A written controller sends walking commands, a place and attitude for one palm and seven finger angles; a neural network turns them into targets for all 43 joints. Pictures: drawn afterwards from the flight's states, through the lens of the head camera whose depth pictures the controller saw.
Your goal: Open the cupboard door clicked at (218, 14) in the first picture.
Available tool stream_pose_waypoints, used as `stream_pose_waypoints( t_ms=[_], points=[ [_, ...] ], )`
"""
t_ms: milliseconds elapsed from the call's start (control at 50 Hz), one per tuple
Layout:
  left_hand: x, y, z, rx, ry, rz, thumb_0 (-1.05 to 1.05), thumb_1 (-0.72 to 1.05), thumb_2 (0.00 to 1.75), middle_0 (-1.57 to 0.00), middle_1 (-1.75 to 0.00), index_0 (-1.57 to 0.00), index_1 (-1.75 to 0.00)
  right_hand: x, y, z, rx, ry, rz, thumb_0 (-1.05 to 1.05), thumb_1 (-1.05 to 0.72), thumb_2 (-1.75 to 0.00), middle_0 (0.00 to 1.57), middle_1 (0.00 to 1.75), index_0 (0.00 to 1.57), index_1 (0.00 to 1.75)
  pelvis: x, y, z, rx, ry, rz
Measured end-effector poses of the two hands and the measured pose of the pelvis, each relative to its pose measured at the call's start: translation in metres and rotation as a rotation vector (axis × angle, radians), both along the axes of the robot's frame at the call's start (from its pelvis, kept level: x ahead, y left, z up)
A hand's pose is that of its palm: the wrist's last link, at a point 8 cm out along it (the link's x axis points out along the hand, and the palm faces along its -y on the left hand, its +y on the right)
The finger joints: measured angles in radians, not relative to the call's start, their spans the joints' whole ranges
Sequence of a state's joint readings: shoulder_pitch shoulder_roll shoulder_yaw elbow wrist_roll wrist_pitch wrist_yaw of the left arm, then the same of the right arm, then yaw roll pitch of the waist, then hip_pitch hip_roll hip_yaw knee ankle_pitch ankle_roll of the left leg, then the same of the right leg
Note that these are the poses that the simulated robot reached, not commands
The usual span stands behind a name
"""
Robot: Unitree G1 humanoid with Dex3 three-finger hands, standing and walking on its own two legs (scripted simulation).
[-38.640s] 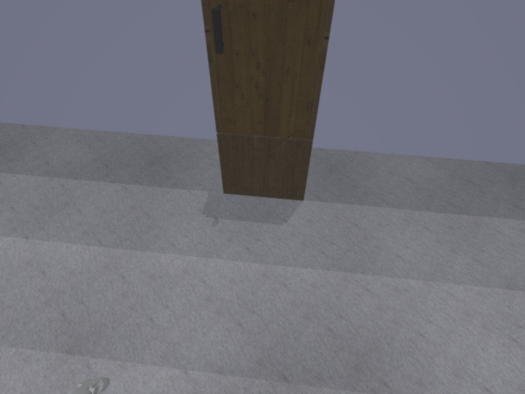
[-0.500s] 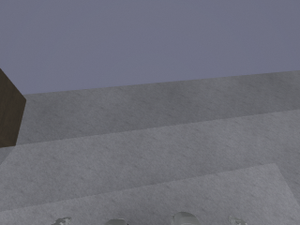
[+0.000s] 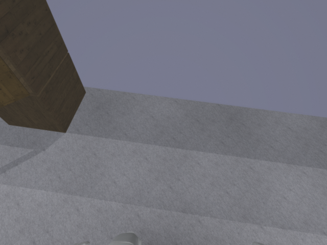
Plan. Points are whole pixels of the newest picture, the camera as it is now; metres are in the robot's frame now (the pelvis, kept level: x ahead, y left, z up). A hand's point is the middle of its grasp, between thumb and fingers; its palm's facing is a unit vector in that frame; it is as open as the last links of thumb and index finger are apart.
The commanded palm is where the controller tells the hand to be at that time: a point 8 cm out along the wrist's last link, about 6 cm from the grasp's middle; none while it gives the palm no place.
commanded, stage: turn to face it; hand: left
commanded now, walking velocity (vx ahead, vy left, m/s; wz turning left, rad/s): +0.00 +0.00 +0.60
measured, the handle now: out of the picture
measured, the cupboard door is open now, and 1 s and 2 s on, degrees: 46 46 46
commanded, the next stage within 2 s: take the last steps up to it in 1.16 s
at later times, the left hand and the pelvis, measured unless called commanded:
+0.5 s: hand out of the picture +0.09 +0.22 -0.15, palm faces +0.29 -0.91 -0.28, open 7.4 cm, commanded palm none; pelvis +0.03 -0.02 -0.01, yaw +17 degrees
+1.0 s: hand out of the picture -0.02 +0.23 -0.17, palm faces +0.57 -0.78 -0.24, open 7.4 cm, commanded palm none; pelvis +0.04 +0.01 +0.00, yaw +33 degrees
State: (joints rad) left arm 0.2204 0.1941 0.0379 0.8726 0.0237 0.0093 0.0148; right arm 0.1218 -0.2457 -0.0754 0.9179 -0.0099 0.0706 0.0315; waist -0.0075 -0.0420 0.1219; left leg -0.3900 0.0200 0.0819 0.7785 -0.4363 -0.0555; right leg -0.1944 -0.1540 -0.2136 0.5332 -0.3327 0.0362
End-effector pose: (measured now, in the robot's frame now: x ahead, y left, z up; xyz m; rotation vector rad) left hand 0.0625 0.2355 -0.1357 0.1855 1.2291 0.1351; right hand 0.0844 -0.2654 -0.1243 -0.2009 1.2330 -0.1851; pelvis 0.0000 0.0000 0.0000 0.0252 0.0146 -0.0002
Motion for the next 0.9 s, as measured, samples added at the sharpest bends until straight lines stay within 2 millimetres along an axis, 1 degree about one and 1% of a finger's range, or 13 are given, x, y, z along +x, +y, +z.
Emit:
stream_pose_waypoints(
  t_ms=[60,100,160,240,360,420,480,520,580,660,740,820,900],
  points=[
    [-0.02,0.018,-0.019,-0.019,0.037,0.065,0.01,0.9,0.9,-0.2,-0.3,-0.2,-0.3,0.031,0.015,-0.002,-0.028,-0.051,0.074,0.0,-0.91,-0.9,0.2,0.3,0.2,0.3,0.005,0.012,-0.013,-0.02,0.002,0.04],
    [-0.03,0.029,-0.027,-0.016,0.072,0.099,0.01,0.9,0.9,-0.2,-0.3,-0.2,-0.3,0.045,0.025,0.0,-0.04,-0.083,0.107,0.0,-0.91,-0.9,0.2,0.3,0.2,0.3,0.005,0.016,-0.016,-0.017,-0.002,0.059],
    [-0.032,0.043,-0.024,0.0,0.084,0.138,0.01,0.9,0.9,-0.2,-0.3,-0.2,-0.3,0.053,0.035,0.009,-0.052,-0.098,0.141,0.0,-0.91,-0.9,0.2,0.3,0.2,0.3,0.007,0.019,-0.011,-0.032,-0.002,0.089],
    [-0.019,0.053,-0.009,0.014,0.02,0.176,0.01,0.91,0.9,-0.2,-0.3,-0.2,-0.3,0.053,0.042,0.014,-0.054,-0.067,0.178,0.0,-0.91,-0.9,0.2,0.3,0.2,0.3,0.01,0.019,-0.001,-0.05,0.0,0.136],
    [0.003,0.052,0.009,0.04,-0.082,0.213,0.01,0.91,0.9,-0.2,-0.3,-0.2,-0.3,0.051,0.039,0.009,-0.03,-0.007,0.214,0.0,-0.9,-0.9,0.21,0.3,0.2,0.3,0.016,0.01,0.004,-0.059,0.001,0.209],
    [0.011,0.044,0.015,0.057,-0.115,0.229,0.01,0.91,0.9,-0.2,-0.3,-0.2,-0.3,0.054,0.031,0.001,-0.013,0.015,0.225,0.0,-0.9,-0.9,0.21,0.3,0.2,0.3,0.021,-0.001,0.002,-0.054,0.004,0.246],
    [0.011,0.033,0.016,0.087,-0.149,0.252,0.01,0.91,0.9,-0.2,-0.3,-0.2,-0.3,0.062,0.019,-0.013,0.006,0.029,0.238,0.0,-0.9,-0.9,0.21,0.3,0.2,0.3,0.027,-0.014,-0.006,-0.03,0.013,0.283],
    [0.003,0.025,0.018,0.097,-0.142,0.271,0.01,0.91,0.9,-0.2,-0.3,-0.2,-0.3,0.071,0.014,-0.018,0.009,0.038,0.255,0.0,-0.9,-0.9,0.21,0.3,0.2,0.3,0.027,-0.018,-0.007,-0.032,0.004,0.31],
    [-0.015,0.013,0.02,0.087,-0.108,0.317,0.01,0.9,0.9,-0.2,-0.3,-0.2,-0.3,0.085,0.012,-0.016,0.009,0.048,0.292,0.0,-0.91,-0.9,0.2,0.3,0.2,0.3,0.031,-0.019,-0.003,-0.028,-0.007,0.36],
    [-0.039,0.001,0.015,0.051,-0.057,0.385,0.01,0.9,0.9,-0.2,-0.3,-0.2,-0.3,0.107,0.022,-0.008,0.007,0.051,0.351,0.0,-0.91,-0.9,0.2,0.3,0.2,0.3,0.035,-0.018,0.002,-0.009,-0.007,0.42],
    [-0.068,-0.002,0.002,0.011,-0.02,0.462,0.01,0.9,0.9,-0.2,-0.3,-0.2,-0.3,0.134,0.048,-0.003,-0.006,0.029,0.446,0.0,-0.91,-0.9,0.2,0.3,0.2,0.3,0.037,-0.01,0.0,-0.002,-0.005,0.475],
    [-0.104,0.006,-0.021,-0.02,0.03,0.545,0.01,0.9,0.9,-0.2,-0.3,-0.2,-0.3,0.163,0.084,-0.005,-0.023,-0.05,0.542,0.0,-0.91,-0.9,0.2,0.3,0.2,0.3,0.035,0.006,-0.016,-0.018,-0.004,0.525],
    [-0.124,0.016,-0.022,-0.009,0.084,0.6,0.01,0.9,0.9,-0.2,-0.3,-0.2,-0.3,0.173,0.108,0.004,-0.024,-0.097,0.597,0.0,-0.91,-0.9,0.2,0.3,0.2,0.3,0.035,0.01,-0.011,-0.023,-0.009,0.547]
  ],
)
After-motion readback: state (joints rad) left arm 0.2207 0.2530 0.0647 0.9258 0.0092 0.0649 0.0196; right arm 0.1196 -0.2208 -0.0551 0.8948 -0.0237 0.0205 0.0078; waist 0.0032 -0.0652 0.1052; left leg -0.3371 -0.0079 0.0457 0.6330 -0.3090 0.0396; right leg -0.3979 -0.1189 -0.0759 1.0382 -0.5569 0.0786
